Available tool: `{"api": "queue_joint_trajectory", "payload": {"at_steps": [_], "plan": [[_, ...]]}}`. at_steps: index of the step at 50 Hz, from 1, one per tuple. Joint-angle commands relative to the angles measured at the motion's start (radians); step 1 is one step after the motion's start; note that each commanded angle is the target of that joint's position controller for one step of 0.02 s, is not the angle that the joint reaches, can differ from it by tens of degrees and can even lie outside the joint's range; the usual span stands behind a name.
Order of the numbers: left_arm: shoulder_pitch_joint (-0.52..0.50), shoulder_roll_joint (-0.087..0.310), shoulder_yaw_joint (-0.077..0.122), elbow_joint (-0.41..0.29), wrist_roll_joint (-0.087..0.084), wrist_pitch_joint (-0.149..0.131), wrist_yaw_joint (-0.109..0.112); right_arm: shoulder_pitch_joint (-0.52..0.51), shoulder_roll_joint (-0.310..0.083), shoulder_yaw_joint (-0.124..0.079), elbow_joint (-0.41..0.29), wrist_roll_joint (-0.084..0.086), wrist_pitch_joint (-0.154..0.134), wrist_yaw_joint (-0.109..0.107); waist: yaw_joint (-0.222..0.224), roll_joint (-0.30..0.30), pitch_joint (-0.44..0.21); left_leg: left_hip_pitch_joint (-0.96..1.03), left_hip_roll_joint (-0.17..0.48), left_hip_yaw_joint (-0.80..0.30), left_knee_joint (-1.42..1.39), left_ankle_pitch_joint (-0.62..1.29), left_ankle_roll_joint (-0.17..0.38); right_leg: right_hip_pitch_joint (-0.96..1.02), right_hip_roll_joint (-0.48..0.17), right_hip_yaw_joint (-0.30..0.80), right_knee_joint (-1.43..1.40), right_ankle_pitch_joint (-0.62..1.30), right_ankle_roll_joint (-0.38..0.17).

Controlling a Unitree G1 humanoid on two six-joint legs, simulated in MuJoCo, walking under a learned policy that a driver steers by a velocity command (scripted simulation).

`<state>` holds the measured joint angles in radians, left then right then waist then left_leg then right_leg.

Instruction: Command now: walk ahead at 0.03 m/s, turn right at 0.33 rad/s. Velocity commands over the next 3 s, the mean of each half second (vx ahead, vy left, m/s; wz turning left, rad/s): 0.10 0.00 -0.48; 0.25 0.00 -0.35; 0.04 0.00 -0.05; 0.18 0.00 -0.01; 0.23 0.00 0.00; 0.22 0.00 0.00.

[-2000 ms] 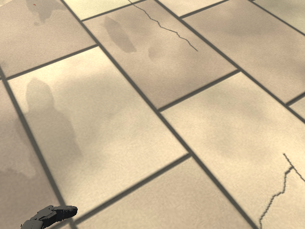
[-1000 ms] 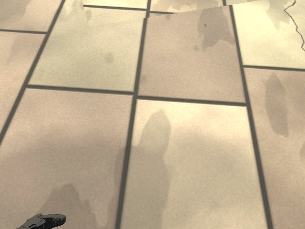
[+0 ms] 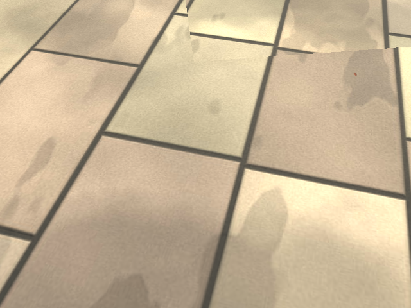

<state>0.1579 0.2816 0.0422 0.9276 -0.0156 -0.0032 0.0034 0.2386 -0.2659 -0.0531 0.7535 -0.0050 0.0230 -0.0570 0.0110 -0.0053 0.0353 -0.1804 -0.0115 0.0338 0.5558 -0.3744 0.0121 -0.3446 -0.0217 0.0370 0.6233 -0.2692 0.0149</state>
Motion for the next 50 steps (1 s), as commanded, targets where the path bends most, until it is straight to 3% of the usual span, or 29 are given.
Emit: {"api": "queue_joint_trajectory", "payload": {"at_steps": [1,3,4,5,6,7,8,10,12,18,20,23,24,25,26,27,28,30,33,38,41,43,44,45,46,47,48,49,50], "plan": [[-0.053,0.093,0.027,-0.089,0.002,0.004,-0.011,0.041,-0.16,-0.056,-0.056,0.003,0.005,-0.024,-0.024,0.131,-0.06,0.054,0.256,-0.183,-0.096,0.53,0.148,-0.091,0.012,-0.033,0.101,0.081,-0.033],[-0.036,0.077,0.028,-0.097,-0.001,0.013,-0.024,-0.03,-0.165,-0.058,-0.076,0.011,0.0,-0.028,0.008,0.156,-0.043,-0.011,0.3,-0.185,-0.091,0.5,0.154,-0.053,0.011,-0.058,0.079,-0.073,-0.054],[-0.023,0.091,0.035,-0.099,0.0,0.013,-0.027,-0.033,-0.166,-0.06,-0.077,0.013,-0.005,-0.028,0.017,0.123,-0.041,-0.057,0.271,-0.144,-0.048,0.45,0.121,0.011,0.013,-0.048,0.016,0.006,-0.073],[-0.013,0.161,0.057,-0.101,0.002,0.013,-0.023,0.001,-0.159,-0.062,-0.081,0.004,-0.011,-0.026,0.001,-0.01,-0.05,-0.113,0.179,-0.044,0.06,0.364,0.054,0.076,-0.031,0.063,-0.062,0.259,-0.112],[0.048,0.237,0.081,-0.096,0.007,0.01,-0.015,-0.037,-0.131,-0.054,-0.109,-0.01,-0.018,-0.027,0.025,-0.203,-0.089,-0.257,0.013,0.078,0.312,0.156,-0.052,0.199,-0.166,0.345,-0.182,0.457,-0.233],[0.145,0.237,0.075,-0.087,0.026,0.0,-0.014,-0.108,-0.095,-0.04,-0.136,-0.011,-0.021,-0.026,0.09,-0.272,-0.163,-0.416,-0.063,-0.04,0.541,-0.336,-0.071,0.348,-0.292,0.571,-0.281,0.542,-0.355],[0.119,0.219,0.064,-0.101,0.032,-0.019,-0.015,-0.068,-0.099,-0.041,-0.125,0.005,-0.023,-0.019,0.063,-0.159,-0.194,-0.436,-0.027,-0.137,0.667,-0.342,-0.063,0.356,-0.306,0.545,-0.274,0.503,-0.358],[-0.013,0.2,0.063,-0.146,0.004,-0.028,-0.006,-0.044,-0.127,-0.051,-0.099,0.011,-0.02,-0.018,0.01,-0.036,-0.124,-0.447,0.015,-0.145,0.638,-0.197,-0.064,0.259,-0.241,0.407,-0.268,0.427,-0.288],[-0.062,0.179,0.058,-0.159,-0.001,-0.007,0.01,-0.04,-0.128,-0.055,-0.093,0.0,-0.023,-0.025,-0.011,-0.066,-0.108,-0.366,0.018,-0.123,0.53,-0.094,-0.078,0.173,-0.169,0.338,-0.29,0.333,-0.242],[-0.038,0.188,0.068,-0.177,-0.008,0.01,0.033,-0.079,-0.1,-0.039,-0.111,0.017,-0.058,0.012,0.011,-0.18,-0.098,-0.224,-0.018,-0.093,0.169,-0.028,-0.077,0.1,-0.121,0.402,-0.386,-0.236,-0.237],[-0.039,0.193,0.071,-0.188,-0.008,0.011,0.029,-0.07,-0.11,-0.043,-0.108,0.025,-0.078,0.025,0.003,-0.179,-0.084,-0.142,-0.033,-0.082,0.073,-0.012,-0.06,0.046,-0.116,0.432,-0.385,-0.282,-0.231],[-0.066,0.158,0.059,-0.212,-0.014,0.018,0.028,0.032,-0.11,-0.053,-0.065,0.035,-0.1,0.031,-0.072,-0.131,-0.058,0.097,-0.018,-0.061,-0.175,0.14,-0.014,-0.1,-0.04,0.421,-0.312,-0.358,-0.166],[-0.071,0.111,0.046,-0.225,-0.012,0.013,0.025,0.12,-0.151,-0.066,-0.046,0.028,-0.102,0.023,-0.103,-0.045,-0.078,0.249,0.108,-0.171,-0.219,0.061,0.024,-0.241,0.014,0.349,-0.142,-0.382,-0.109],[-0.036,0.02,0.024,-0.234,-0.011,0.002,0.017,0.174,-0.204,-0.073,-0.045,0.008,-0.098,0.016,-0.088,0.161,-0.123,0.323,0.329,-0.458,-0.312,-0.195,0.103,-0.361,0.129,0.154,0.183,-0.336,-0.053],[-0.096,0.084,0.039,-0.294,-0.015,-0.019,0.011,0.13,-0.262,-0.086,-0.052,-0.034,-0.106,0.032,-0.064,0.254,-0.006,0.18,0.445,-0.716,-0.415,-0.426,0.206,-0.519,0.072,0.136,0.326,-0.283,-0.058],[-0.086,0.145,0.054,-0.283,-0.018,-0.027,0.008,0.059,-0.202,-0.074,-0.072,-0.02,-0.115,0.028,-0.038,0.202,0.068,0.145,0.413,-0.655,-0.431,-0.448,0.208,-0.552,0.019,0.144,0.412,-0.201,-0.053],[-0.046,0.159,0.063,-0.255,-0.014,-0.027,0.003,0.021,-0.153,-0.061,-0.077,-0.002,-0.118,0.022,-0.022,0.169,0.078,0.158,0.355,-0.535,-0.428,-0.341,0.169,-0.557,0.008,0.132,0.445,-0.123,-0.036],[-0.031,0.128,0.06,-0.235,-0.001,-0.029,-0.005,0.031,-0.133,-0.052,-0.074,0.005,-0.121,0.017,-0.035,0.133,0.061,0.172,0.291,-0.346,-0.427,-0.096,0.124,-0.539,-0.013,0.104,0.49,-0.002,-0.009],[-0.066,0.064,0.043,-0.257,-0.003,-0.036,-0.016,0.104,-0.115,-0.045,-0.043,-0.008,-0.131,0.024,-0.063,0.1,0.052,0.147,0.251,-0.181,-0.427,0.147,0.133,-0.508,-0.02,0.075,0.468,0.11,0.013],[-0.16,0.004,0.014,-0.313,0.01,-0.043,-0.039,0.116,-0.164,-0.053,-0.014,0.014,-0.104,0.031,-0.079,0.128,0.036,0.05,0.205,-0.001,-0.364,0.518,0.134,-0.244,-0.007,-0.051,0.103,0.201,0.031],[-0.157,0.045,0.027,-0.327,0.001,-0.042,-0.051,0.137,-0.195,-0.06,0.011,0.033,-0.095,0.038,-0.061,0.159,0.008,0.094,0.249,-0.026,-0.284,0.646,0.124,-0.135,0.018,-0.066,-0.006,0.175,-0.017],[-0.016,0.092,0.052,-0.284,0.011,-0.045,-0.046,0.106,-0.191,-0.057,0.015,0.043,-0.094,0.037,0.026,0.141,-0.07,0.123,0.224,-0.004,-0.117,0.823,0.083,0.058,0.063,-0.084,-0.157,0.265,-0.077],[0.081,0.14,0.069,-0.255,0.021,-0.045,-0.034,0.136,-0.167,-0.047,0.022,0.037,-0.099,0.037,0.065,0.1,-0.136,0.054,0.179,0.035,0.032,0.794,0.04,0.241,0.049,-0.065,-0.193,0.426,-0.106],[0.205,0.234,0.086,-0.244,0.047,-0.037,-0.014,0.174,-0.106,-0.019,-0.012,-0.012,-0.109,0.04,0.077,-0.087,-0.306,-0.199,0.117,0.06,0.327,0.342,-0.025,0.592,-0.197,0.192,-0.07,0.914,-0.196],[0.196,0.221,0.066,-0.236,0.044,-0.03,-0.011,0.31,-0.031,0.015,0.013,-0.013,-0.108,0.053,0.017,-0.25,-0.492,-0.343,0.022,-0.048,0.587,-0.357,-0.072,0.721,-0.428,0.488,-0.114,0.981,-0.398],[0.18,0.156,0.056,-0.234,0.027,-0.022,-0.017,0.244,-0.133,-0.017,0.04,0.019,-0.096,0.052,0.062,-0.136,-0.464,-0.33,0.054,-0.133,0.658,-0.321,-0.078,0.583,-0.358,0.437,-0.183,0.786,-0.375],[0.096,0.122,0.043,-0.233,0.016,-0.022,-0.019,0.156,-0.141,-0.019,0.012,0.035,-0.083,0.048,0.041,-0.131,-0.304,-0.405,0.084,-0.099,0.663,-0.278,-0.072,0.476,-0.302,0.318,-0.212,0.66,-0.329],[0.022,0.083,0.03,-0.236,0.012,-0.024,-0.019,0.116,-0.122,-0.016,0.016,0.022,-0.07,0.033,0.019,-0.07,-0.221,-0.402,0.11,-0.091,0.607,-0.218,-0.073,0.35,-0.253,0.26,-0.247,0.542,-0.286],[-0.039,0.066,0.023,-0.238,0.016,-0.025,-0.019,0.107,-0.119,-0.02,0.017,0.008,-0.051,0.018,-0.013,-0.067,-0.163,-0.335,0.127,-0.096,0.535,-0.162,-0.08,0.209,-0.222,0.209,-0.29,0.458,-0.258]]}}
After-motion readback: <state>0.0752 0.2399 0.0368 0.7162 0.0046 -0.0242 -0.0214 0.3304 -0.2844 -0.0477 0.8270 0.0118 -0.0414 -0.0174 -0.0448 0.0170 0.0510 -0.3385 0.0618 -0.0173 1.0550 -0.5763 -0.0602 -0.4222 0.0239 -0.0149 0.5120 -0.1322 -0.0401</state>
